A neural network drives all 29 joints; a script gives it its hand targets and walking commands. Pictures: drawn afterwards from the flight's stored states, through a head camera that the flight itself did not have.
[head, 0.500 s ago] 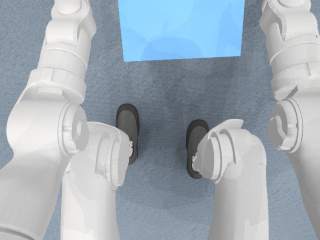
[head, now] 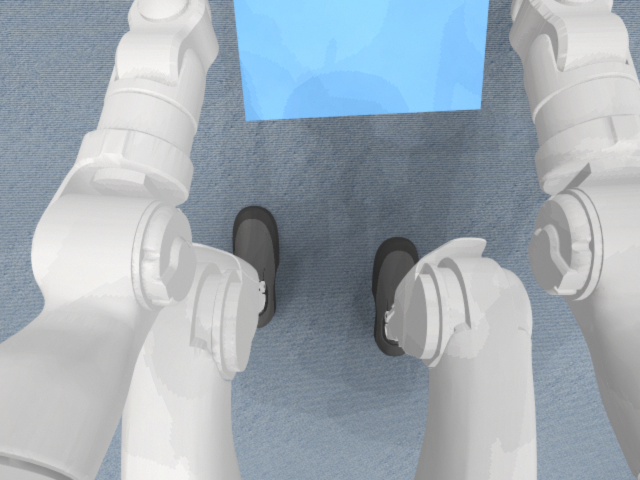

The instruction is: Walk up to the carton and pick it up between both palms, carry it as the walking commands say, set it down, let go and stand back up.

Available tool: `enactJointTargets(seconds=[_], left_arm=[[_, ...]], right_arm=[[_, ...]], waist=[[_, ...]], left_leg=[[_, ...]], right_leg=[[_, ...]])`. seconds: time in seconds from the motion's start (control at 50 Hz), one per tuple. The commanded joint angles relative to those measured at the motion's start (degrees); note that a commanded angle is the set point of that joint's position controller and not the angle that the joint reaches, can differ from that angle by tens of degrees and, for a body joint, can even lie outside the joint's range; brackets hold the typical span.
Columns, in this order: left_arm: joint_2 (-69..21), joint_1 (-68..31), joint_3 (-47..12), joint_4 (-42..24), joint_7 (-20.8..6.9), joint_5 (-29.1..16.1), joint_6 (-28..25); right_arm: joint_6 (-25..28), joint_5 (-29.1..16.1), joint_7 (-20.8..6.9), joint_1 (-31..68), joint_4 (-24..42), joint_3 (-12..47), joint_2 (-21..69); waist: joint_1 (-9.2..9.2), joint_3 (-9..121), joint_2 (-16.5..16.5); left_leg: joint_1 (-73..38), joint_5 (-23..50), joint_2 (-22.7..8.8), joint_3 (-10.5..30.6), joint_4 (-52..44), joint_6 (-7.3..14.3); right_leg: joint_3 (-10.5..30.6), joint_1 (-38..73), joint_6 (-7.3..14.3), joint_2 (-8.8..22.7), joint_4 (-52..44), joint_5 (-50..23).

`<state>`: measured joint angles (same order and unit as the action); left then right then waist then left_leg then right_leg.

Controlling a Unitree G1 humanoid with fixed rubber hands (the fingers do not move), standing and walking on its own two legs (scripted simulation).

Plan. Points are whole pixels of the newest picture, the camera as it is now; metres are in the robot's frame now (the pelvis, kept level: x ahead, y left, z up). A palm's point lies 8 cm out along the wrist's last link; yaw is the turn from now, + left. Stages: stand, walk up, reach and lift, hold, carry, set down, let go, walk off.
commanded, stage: reach and lift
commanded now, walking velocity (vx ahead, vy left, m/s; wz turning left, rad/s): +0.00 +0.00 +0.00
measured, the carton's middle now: (350, 12) +0.53 -0.02 -0.27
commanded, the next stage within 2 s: none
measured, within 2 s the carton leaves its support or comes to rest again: leaves its support in 0.52 s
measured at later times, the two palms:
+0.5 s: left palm out of the picture +0.55 +0.12 -0.17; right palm out of the picture +0.55 -0.17 -0.18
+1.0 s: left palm out of the picture +0.54 +0.11 -0.13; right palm out of the picture +0.56 -0.18 -0.12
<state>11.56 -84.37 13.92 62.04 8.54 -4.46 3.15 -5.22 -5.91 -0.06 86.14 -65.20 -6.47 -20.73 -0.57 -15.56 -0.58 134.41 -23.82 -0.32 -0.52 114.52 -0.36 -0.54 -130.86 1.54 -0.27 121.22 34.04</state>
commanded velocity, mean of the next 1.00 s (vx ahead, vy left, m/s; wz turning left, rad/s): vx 0.00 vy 0.00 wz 0.00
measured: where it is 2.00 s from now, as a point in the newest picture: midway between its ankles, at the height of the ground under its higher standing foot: (324, 300)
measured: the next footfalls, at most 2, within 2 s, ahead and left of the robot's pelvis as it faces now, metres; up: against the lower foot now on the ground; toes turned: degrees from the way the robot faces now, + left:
none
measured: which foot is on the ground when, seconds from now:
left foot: down 0.00-1.00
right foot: down 0.00-1.00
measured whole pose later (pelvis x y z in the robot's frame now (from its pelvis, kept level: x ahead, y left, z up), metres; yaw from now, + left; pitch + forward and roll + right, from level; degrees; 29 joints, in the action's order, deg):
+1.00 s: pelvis -0.02 +0.00 +0.01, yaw -2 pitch +28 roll +3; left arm 9.2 -86.9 19.5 51.1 11.3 0.1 18.8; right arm -18.9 1.4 4.0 91.1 -54.6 -12.3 -18.8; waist -0.8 -30.0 -1.1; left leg 118.8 -25.0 -0.3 -0.4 115.3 -0.7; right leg 0.3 -116.5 1.5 -2.3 121.9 33.8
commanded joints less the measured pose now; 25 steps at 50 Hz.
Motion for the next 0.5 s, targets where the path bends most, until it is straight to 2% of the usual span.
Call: enactJointTargets(seconds=[0.0, 0.16, 0.18, 0.2, 0.22, 0.26, 0.34, 0.36, 0.38, 0.4, 0.48], left_arm=[[-42.58, -24.45, -6.76, -4.53, -13.65, 4.93, 3.89], [-46.08, -24.49, -8.49, -6.18, -14.69, 3.87, 5.41], [-46.46, -24.74, -9.28, -7.15, -14.57, 3.43, 5.47], [-47.17, -25.56, -9.78, -8.44, -14.54, 2.85, 5.41], [-47.93, -26.15, -10.85, -9.58, -14.42, 2.29, 5.51], [-49.5, -27.33, -12.15, -11.22, -14.29, 1.32, 5.6], [-52.0, -29.17, -14.42, -15.85, -13.55, -0.37, 5.76], [-52.69, -29.58, -14.61, -16.74, -13.45, -1.0, 5.81], [-53.04, -30.56, -15.31, -18.24, -13.25, -1.38, 5.9], [-53.37, -30.73, -15.11, -18.75, -13.08, -1.49, 6.07], [-55.76, -31.26, -15.72, -19.06, -12.63, -1.69, 7.23]], right_arm=[[-2.83, 4.5, -12.45, 26.35, 7.48, 6.04, 47.46], [-3.98, 3.01, -13.88, 26.46, 9.3, 8.12, 50.61], [-3.87, 2.13, -13.9, 27.57, 11.09, 8.85, 50.84], [-3.95, 1.84, -13.87, 28.13, 11.52, 9.53, 51.37], [-3.94, 1.3, -13.84, 28.29, 12.41, 9.98, 51.6], [-3.93, 0.41, -13.69, 29.53, 14.12, 11.19, 52.45], [-3.98, -1.98, -13.4, 32.02, 19.83, 14.38, 54.73], [-4.11, -2.15, -13.18, 32.51, 20.49, 14.8, 54.73], [-4.18, -2.46, -13.0, 32.81, 21.73, 15.11, 55.44], [-4.46, -2.47, -12.89, 33.43, 22.06, 15.08, 55.73], [-4.81, -3.77, -12.59, 39.69, 28.59, 17.18, 56.09]], waist=[[0.81, 50.98, 1.62], [0.56, 53.09, 1.93], [0.22, 55.72, 1.27], [0.53, 56.86, 2.1], [0.75, 59.21, 0.99], [1.05, 62.77, 0.98], [0.31, 74.41, 1.05], [0.98, 77.51, 1.94], [0.66, 80.06, 1.32], [1.06, 81.66, 2.12], [-0.41, 91.12, 2.15]], left_leg=[[-37.33, 8.44, 6.39, -1.57, 2.74, 0.46], [-38.19, 9.17, 6.44, -1.62, 3.15, 0.77], [-39.82, 10.26, 6.48, -1.81, 3.37, 0.73], [-40.1, 10.7, 6.62, -1.85, 3.5, 0.74], [-41.83, 11.82, 6.67, -1.91, 3.66, 0.5], [-43.68, 13.08, 6.88, -1.89, 3.99, 0.54], [-49.19, 17.57, 7.27, -2.41, 4.64, 0.53], [-50.21, 18.09, 7.38, -2.47, 4.77, 0.51], [-51.18, 19.17, 7.45, -2.75, 4.91, 0.39], [-51.83, 19.16, 7.5, -2.61, 4.84, 0.48], [-56.94, 19.44, 7.62, -3.19, 4.29, 0.67]], right_leg=[[1.08, 18.52, -0.9, -5.34, -8.85, -11.72], [0.85, 18.84, -1.0, -5.41, -8.54, -12.15], [0.84, 19.99, -0.97, -5.38, -8.35, -13.01], [0.54, 20.91, -1.03, -5.45, -8.29, -13.57], [0.41, 21.44, -0.94, -5.54, -8.07, -14.6], [0.15, 22.82, -0.87, -5.53, -7.84, -15.72], [-0.39, 27.81, -1.1, -5.8, -7.43, -19.97], [-0.76, 29.89, -1.19, -5.78, -7.44, -20.68], [-0.69, 30.57, -1.13, -5.82, -7.48, -21.72], [-1.05, 31.02, -1.24, -5.87, -7.42, -21.65], [-1.38, 35.04, -1.25, -6.02, -7.8, -21.35]])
